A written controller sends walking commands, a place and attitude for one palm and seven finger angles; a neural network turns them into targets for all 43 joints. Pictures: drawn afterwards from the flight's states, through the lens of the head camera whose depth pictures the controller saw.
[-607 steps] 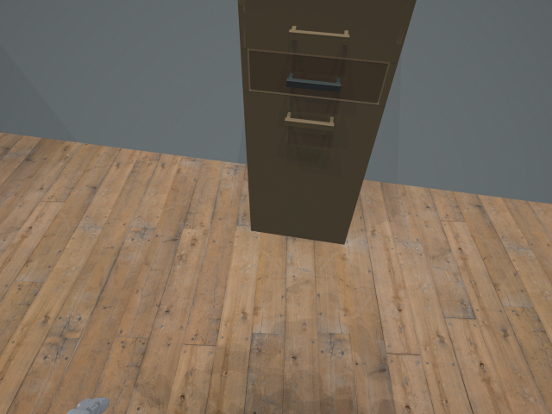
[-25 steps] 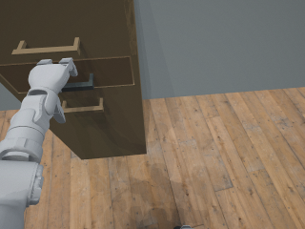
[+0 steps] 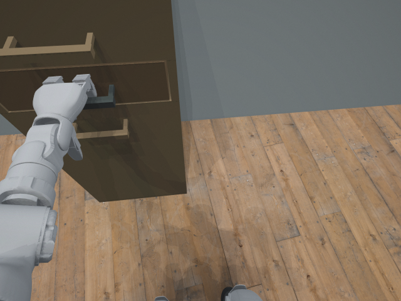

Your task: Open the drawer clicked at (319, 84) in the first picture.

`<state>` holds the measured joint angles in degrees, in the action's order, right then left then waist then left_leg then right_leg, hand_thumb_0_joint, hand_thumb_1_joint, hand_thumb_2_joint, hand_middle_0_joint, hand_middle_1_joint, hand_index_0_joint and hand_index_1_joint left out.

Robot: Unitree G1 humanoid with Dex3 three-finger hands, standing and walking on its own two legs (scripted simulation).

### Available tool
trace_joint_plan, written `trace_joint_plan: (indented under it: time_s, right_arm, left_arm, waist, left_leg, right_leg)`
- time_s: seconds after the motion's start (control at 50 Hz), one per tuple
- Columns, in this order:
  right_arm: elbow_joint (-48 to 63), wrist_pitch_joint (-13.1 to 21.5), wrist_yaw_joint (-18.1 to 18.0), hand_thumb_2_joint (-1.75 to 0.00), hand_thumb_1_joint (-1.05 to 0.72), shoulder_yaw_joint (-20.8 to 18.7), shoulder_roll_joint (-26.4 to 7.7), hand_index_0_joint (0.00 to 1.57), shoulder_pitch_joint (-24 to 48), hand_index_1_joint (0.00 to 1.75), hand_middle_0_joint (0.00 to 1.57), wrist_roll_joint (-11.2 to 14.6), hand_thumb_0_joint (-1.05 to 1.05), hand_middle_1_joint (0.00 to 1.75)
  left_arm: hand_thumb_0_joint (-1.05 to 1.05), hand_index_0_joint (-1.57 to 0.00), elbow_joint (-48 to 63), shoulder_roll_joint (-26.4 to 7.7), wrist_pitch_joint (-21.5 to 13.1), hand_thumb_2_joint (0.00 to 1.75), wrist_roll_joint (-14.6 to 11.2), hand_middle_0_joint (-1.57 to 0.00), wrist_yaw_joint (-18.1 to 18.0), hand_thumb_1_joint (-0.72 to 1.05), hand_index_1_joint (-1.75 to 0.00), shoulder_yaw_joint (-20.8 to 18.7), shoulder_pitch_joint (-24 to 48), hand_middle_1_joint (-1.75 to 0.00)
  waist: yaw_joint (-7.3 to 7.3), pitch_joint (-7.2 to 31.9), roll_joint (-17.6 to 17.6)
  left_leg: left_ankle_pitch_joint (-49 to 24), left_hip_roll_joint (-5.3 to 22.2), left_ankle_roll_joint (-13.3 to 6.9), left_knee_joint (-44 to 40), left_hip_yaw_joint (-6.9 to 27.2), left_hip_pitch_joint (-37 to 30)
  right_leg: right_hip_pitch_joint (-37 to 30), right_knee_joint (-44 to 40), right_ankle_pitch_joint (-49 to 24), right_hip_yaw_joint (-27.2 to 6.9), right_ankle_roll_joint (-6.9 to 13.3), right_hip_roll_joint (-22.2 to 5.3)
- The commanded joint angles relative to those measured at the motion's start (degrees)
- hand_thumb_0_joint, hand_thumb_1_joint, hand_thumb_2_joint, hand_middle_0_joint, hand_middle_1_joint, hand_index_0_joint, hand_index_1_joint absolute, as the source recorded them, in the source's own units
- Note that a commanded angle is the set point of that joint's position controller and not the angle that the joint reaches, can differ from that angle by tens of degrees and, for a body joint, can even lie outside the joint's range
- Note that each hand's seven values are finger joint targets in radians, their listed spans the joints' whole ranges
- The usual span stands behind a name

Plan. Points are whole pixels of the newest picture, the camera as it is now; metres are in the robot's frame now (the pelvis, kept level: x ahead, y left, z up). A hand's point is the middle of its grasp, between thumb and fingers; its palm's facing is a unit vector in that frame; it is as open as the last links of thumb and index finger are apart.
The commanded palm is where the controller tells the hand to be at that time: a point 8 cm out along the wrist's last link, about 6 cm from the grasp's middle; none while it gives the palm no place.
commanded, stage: lower the fingers behind the handle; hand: left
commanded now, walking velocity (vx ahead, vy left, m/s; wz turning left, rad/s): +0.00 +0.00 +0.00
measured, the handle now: (79, 97) +0.54 +0.25 +0.04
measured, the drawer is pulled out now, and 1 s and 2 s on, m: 0.00 0.00 0.01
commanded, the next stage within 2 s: close the thumb around the handle in 0.84 s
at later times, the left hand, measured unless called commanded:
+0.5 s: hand (80, 125) +0.48 +0.25 +0.01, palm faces -0.07 -0.01 -1.00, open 13.8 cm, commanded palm +0.47 +0.24 +0.06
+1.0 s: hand (80, 123) +0.49 +0.25 +0.01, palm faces -0.08 -0.01 -1.00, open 13.8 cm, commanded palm +0.47 +0.25 +0.06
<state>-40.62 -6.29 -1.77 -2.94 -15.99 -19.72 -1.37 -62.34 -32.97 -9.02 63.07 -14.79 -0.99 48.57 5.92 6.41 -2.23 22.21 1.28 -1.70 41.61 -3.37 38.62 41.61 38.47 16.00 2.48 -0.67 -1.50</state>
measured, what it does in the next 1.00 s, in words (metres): stands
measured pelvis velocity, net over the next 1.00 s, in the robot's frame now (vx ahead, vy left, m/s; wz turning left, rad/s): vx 0.00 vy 0.00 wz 0.00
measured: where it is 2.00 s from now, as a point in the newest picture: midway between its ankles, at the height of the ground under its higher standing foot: outside the picture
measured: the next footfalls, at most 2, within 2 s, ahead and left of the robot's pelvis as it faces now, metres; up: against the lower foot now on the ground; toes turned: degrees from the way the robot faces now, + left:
none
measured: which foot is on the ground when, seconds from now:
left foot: down 0.00-1.00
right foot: down 0.00-1.00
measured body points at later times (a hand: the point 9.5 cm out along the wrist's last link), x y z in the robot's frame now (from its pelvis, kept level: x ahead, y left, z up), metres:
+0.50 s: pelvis +0.00 +0.00 -0.01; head +0.11 +0.00 +0.42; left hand +0.48 +0.25 +0.07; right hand +0.00 -0.28 -0.14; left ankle -0.04 +0.10 -0.71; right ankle +0.01 -0.13 -0.71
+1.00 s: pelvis +0.00 +0.00 -0.01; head +0.12 +0.00 +0.42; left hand +0.48 +0.25 +0.07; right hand -0.01 -0.28 -0.14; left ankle -0.04 +0.10 -0.71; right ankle +0.01 -0.13 -0.71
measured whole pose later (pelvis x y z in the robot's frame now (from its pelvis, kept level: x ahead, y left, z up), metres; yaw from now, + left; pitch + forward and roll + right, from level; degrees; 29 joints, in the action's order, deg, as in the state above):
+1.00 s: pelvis +0.00 +0.00 -0.01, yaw +0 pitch +22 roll -2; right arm -41.6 -6.5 -1.0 -2.6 -15.8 -20.7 -1.9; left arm -63.3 -32.5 -7.4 63.2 -17.5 -1.0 48.8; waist 6.6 7.3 -2.9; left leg 24.3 1.6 -1.9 46.8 -3.1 44.2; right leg 46.9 43.0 17.6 2.5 -0.8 -1.3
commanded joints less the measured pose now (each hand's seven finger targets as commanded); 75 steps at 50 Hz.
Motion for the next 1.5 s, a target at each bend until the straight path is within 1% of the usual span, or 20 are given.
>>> trace_joint_plan:
  time_s: [0.0, 0.06, 0.1, 0.18, 0.32, 0.38, 0.5, 0.56, 0.64, 0.68, 0.8, 0.86, 0.92, 0.96, 1.12, 1.16, 1.26, 1.32, 1.42, 1.48]
  right_arm:
    - [2.31, 0.83, -0.23, -0.9, -0.9, -3.4, -9.0, 0.2, -9.05, 0.3, 0.2, -0.37, 0.0, 0.3]
    - [1.79, 0.68, 0.09, -0.9, -0.9, -3.7, -9.05, 0.2, -9.62, 0.3, 0.2, -0.58, 0.0, 0.3]
    - [1.48, 0.58, 0.32, -0.9, -0.9, -3.67, -9.06, 0.2, -9.34, 0.3, 0.2, -0.54, 0.0, 0.3]
    - [1.28, 0.25, 0.35, -0.9, -0.9, -3.3, -9.39, 0.2, -9.15, 0.3, 0.2, -0.67, 0.0, 0.3]
    - [1.42, 0.53, 0.17, -0.9, -0.9, -3.23, -9.21, 0.2, -8.96, 0.3, 0.2, -0.71, 0.0, 0.3]
    - [0.99, 0.61, 0.31, -0.9, -0.9, -3.36, -9.14, 0.2, -9.65, 0.3, 0.2, -0.76, 0.0, 0.3]
    - [0.98, 0.72, 0.22, -0.9, -0.9, -3.15, -9.52, 0.2, -9.72, 0.3, 0.2, -0.47, 0.0, 0.3]
    - [1.02, 0.72, 0.02, -0.9, -0.9, -2.89, -9.73, 0.2, -9.87, 0.3, 0.2, -0.55, 0.0, 0.3]
    - [1.58, 0.71, -0.11, -0.9, -0.9, -2.92, -9.43, 0.2, -9.93, 0.3, 0.2, -0.49, 0.0, 0.3]
    - [1.5, 0.72, -0.07, -0.9, -0.9, -3.01, -9.35, 0.2, -10.05, 0.3, 0.2, -0.45, 0.0, 0.3]
    - [1.4, 0.74, -0.22, -0.9, -0.9, -2.84, -9.53, 0.2, -10.06, 0.3, 0.2, -0.36, 0.0, 0.3]
    - [1.35, 0.83, -0.02, -0.9, -0.9, -3.11, -9.37, 0.2, -10.33, 0.3, 0.2, -0.47, 0.0, 0.3]
    - [1.19, 0.62, 0.09, -0.9, -0.9, -2.91, -9.6, 0.2, -10.07, 0.3, 0.2, -0.53, 0.0, 0.3]
    - [1.17, 0.53, -0.03, -0.9, -0.9, -2.96, -9.57, 0.2, -10.31, 0.3, 0.2, -0.58, 0.0, 0.3]
    - [1.37, 0.36, 0.09, -0.9, -0.9, -2.76, -9.6, 0.2, -9.76, 0.3, 0.2, -0.28, 0.0, 0.3]
    - [1.44, 0.31, 0.03, -0.9, -0.9, -2.82, -9.65, 0.2, -10.1, 0.3, 0.2, -0.42, 0.0, 0.3]
    - [1.41, 0.11, 0.1, -0.9, -0.9, -2.88, -9.64, 0.2, -10.0, 0.3, 0.2, -0.47, 0.0, 0.3]
    - [1.76, 0.14, 0.35, -0.9, -0.9, -3.17, -9.36, 0.2, -9.71, 0.3, 0.2, -0.48, 0.0, 0.3]
    - [1.53, 0.05, 0.42, -0.9, -0.9, -3.01, -9.59, 0.2, -9.5, 0.3, 0.2, -0.34, 0.0, 0.3]
    - [1.59, 0.03, 0.5, -0.9, -0.9, -3.26, -9.38, 0.2, -9.74, 0.3, 0.2, -0.51, 0.0, 0.3]
  left_arm:
    - [0.0, -0.3, 12.09, -15.59, 0.39, 0.3, -0.49, -0.3, -3.8, -0.5, -1.2, -4.31, 25.02, -1.2]
    - [0.0, -0.3, 12.44, -14.4, 0.66, 0.3, -0.89, -0.3, -4.24, -0.5, -1.2, -4.36, 23.66, -1.2]
    - [0.0, -0.3, 11.65, -12.95, 1.29, 0.3, -0.94, -0.3, -4.48, -0.5, -1.2, -3.21, 23.62, -1.2]
    - [0.0, -0.3, 10.77, -15.5, 1.81, 0.3, -0.61, -0.3, -5.12, -0.5, -1.2, -5.01, 23.24, -1.2]
    - [0.0, -0.3, 10.36, -14.85, 1.48, 0.3, -0.21, -0.3, -5.57, -0.5, -1.2, -4.27, 22.85, -1.2]
    - [0.0, -0.3, 8.64, -12.32, 1.55, 0.3, -0.43, -0.3, -5.64, -0.5, -1.2, -2.72, 22.42, -1.2]
    - [0.0, -0.3, 7.02, -12.61, 2.9, 0.3, -0.28, -0.3, -5.71, -0.5, -1.2, -1.89, 24.82, -1.2]
    - [0.0, -0.3, 6.59, -15.02, 3.15, 0.3, -0.32, -0.3, -5.3, -0.5, -1.2, -3.26, 24.79, -1.2]
    - [0.0, -0.3, 7.69, -13.66, 2.55, 0.3, -0.66, -0.3, -4.2, -0.5, -1.2, -2.64, 24.01, -1.2]
    - [0.0, -0.3, 7.84, -13.45, 2.27, 0.3, -0.72, -0.3, -4.01, -0.5, -1.2, -2.53, 22.66, -1.2]
    - [0.0, -0.3, 7.49, -14.25, 1.92, 0.3, -0.54, -0.3, -4.32, -0.5, -1.2, -2.94, 22.92, -1.2]
    - [0.0, -0.3, 8.4, -12.93, 1.78, 0.3, -0.69, -0.3, -4.65, -0.5, -1.2, -2.27, 23.45, -1.2]
    - [0.0, -0.3, 8.01, -15.13, 2.19, 0.3, -0.87, -0.3, -4.71, -0.5, -1.2, -3.87, 22.59, -1.2]
    - [0.0, -0.31, 8.73, -15.45, 2.03, 0.35, -0.77, -0.31, -4.69, -0.39, -1.21, -4.12, 22.75, -1.21]
    - [0.0, -0.34, 7.09, -14.68, 2.52, 0.54, -1.02, -0.34, -4.36, 0.06, -1.26, -3.41, 21.06, -1.26]
    - [0.0, -0.35, 8.69, -15.61, 2.02, 0.59, -1.04, -0.35, -4.33, 0.17, -1.27, -4.05, 22.24, -1.27]
    - [0.0, -0.37, 8.51, -16.01, 1.89, 0.71, -0.99, -0.37, -4.26, 0.45, -1.3, -4.76, 20.62, -1.3]
    - [0.0, -0.38, 9.89, -13.81, 1.75, 0.78, -1.13, -0.38, -4.49, 0.62, -1.32, -3.79, 19.5, -1.32]
    - [0.0, -0.4, 8.89, -13.83, 2.54, 0.9, -1.02, -0.4, -4.85, 0.9, -1.35, -3.55, 19.67, -1.35]
    - [0.0, -0.4, 10.52, -13.49, 2.42, 0.9, -0.87, -0.4, -4.93, 0.9, -1.35, -3.7, 19.52, -1.35]
  waist:
    - [0.31, 27.28, -4.56]
    - [0.36, 28.68, -3.85]
    - [0.92, 26.03, -3.55]
    - [0.42, 26.39, -2.17]
    - [0.6, 26.92, -3.41]
    - [1.42, 25.8, -2.29]
    - [2.44, 24.4, -1.57]
    - [2.02, 26.33, -1.98]
    - [1.75, 27.28, -2.22]
    - [1.37, 26.62, -3.58]
    - [1.69, 24.4, -1.78]
    - [1.77, 26.2, -3.29]
    - [1.25, 25.82, -2.51]
    - [1.19, 27.34, -2.44]
    - [1.14, 24.39, -1.64]
    - [1.04, 26.81, -2.57]
    - [0.56, 26.57, -2.45]
    - [0.32, 27.07, -2.89]
    - [0.53, 24.57, -2.37]
    - [0.0, 28.03, -3.85]
  left_leg:
    - [-31.77, -1.54, 0.02, -1.18, 3.22, -13.83]
    - [-35.29, -1.01, 0.23, -0.41, 3.73, -15.18]
    - [-33.02, -0.98, 0.25, -0.58, 3.66, -14.25]
    - [-29.68, -1.53, -0.22, -0.58, 3.27, -11.36]
    - [-27.68, -1.7, -0.21, 0.3, 3.19, -10.44]
    - [-27.41, -1.45, -0.12, 0.98, 3.55, -9.94]
    - [-23.18, -1.69, -0.44, 1.02, 3.38, -8.2]
    - [-23.25, -1.94, -0.55, 1.24, 3.37, -7.73]
    - [-26.06, -1.71, -0.39, 1.59, 3.62, -9.08]
    - [-26.0, -1.67, -0.25, 1.66, 3.35, -9.29]
    - [-23.98, -1.71, -0.44, 1.35, 3.41, -7.44]
    - [-25.39, -1.61, -0.27, 1.59, 3.53, -9.14]
    - [-24.71, -1.79, -0.38, 1.52, 3.15, -7.89]
    - [-26.71, -1.67, -0.36, 1.57, 3.37, -8.43]
    - [-24.61, -1.8, -0.42, 1.14, 2.99, -7.16]
    - [-26.47, -1.72, -0.38, 1.46, 3.15, -8.43]
    - [-28.16, -1.53, -0.2, 1.66, 3.25, -8.49]
    - [-29.53, -1.25, 0.03, 1.67, 3.36, -10.15]
    - [-28.0, -1.25, 0.06, 1.14, 3.48, -8.99]
    - [-31.52, -1.07, 0.27, 1.53, 3.69, -11.56]
  right_leg:
    - [-13.78, 0.22, -19.44, -0.6, 2.49, 3.38]
    - [-13.02, 0.62, -20.17, -0.32, 2.26, 3.5]
    - [-11.72, 0.22, -18.76, -0.13, 2.29, 3.58]
    - [-13.36, 0.75, -18.73, -0.45, 2.4, 3.48]
    - [-11.95, 1.67, -17.63, -0.56, 2.47, 3.4]
    - [-10.01, 2.01, -16.73, -0.22, 2.37, 3.52]
    - [-8.82, 1.7, -14.68, -0.32, 2.3, 3.49]
    - [-10.25, 2.1, -15.48, -0.64, 2.29, 3.35]
    - [-10.28, 2.42, -16.75, -0.42, 2.4, 3.55]
    - [-9.68, 2.34, -16.32, -0.42, 2.33, 3.49]
    - [-9.42, 2.22, -15.54, -0.35, 2.36, 3.5]
    - [-9.05, 2.24, -15.69, -0.34, 2.35, 3.53]
    - [-10.34, 2.3, -16.25, -0.47, 2.33, 3.54]
    - [-11.23, 2.62, -17.82, -0.55, 2.28, 3.44]
    - [-10.71, 2.17, -16.56, -0.37, 2.29, 3.5]
    - [-11.15, 2.48, -17.58, -0.55, 2.26, 3.47]
    - [-11.08, 2.86, -18.27, -0.45, 2.28, 3.46]
    - [-10.58, 2.65, -17.86, -0.22, 2.28, 3.62]
    - [-10.0, 2.38, -16.94, -0.08, 2.34, 3.64]
    - [-10.59, 2.7, -18.17, -0.15, 2.36, 3.66]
